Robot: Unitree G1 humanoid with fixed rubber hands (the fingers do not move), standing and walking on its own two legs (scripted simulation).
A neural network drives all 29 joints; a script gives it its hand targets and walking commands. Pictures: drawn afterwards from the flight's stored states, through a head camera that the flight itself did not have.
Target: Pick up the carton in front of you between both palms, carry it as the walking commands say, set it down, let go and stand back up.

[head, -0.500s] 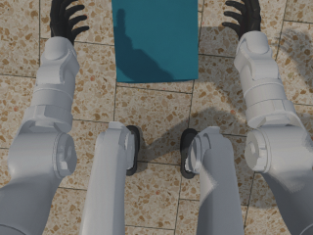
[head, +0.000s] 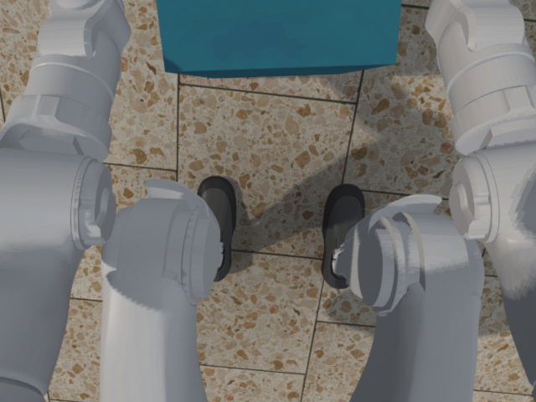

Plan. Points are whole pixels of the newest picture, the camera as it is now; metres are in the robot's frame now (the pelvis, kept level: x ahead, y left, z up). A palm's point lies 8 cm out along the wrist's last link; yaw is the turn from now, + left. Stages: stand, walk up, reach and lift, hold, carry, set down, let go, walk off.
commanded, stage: reach and lift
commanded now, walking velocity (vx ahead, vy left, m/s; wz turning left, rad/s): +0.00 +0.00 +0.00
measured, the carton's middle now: out of the picture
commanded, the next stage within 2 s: none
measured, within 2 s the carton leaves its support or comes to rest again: leaves its support in 0.74 s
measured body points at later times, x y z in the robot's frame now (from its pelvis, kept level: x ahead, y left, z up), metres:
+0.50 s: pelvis +0.00 +0.00 +0.01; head +0.37 +0.01 +0.25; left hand +0.54 +0.18 -0.17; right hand +0.57 -0.12 -0.17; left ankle +0.12 +0.12 -0.33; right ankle +0.12 -0.12 -0.33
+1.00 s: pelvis +0.00 -0.01 +0.04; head +0.29 +0.01 +0.38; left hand +0.52 +0.18 -0.05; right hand +0.55 -0.12 -0.04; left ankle +0.12 +0.12 -0.33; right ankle +0.12 -0.13 -0.33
